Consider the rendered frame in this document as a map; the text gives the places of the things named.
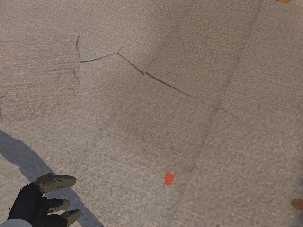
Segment robot left hand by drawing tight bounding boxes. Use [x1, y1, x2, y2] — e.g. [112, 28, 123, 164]
[7, 172, 81, 227]

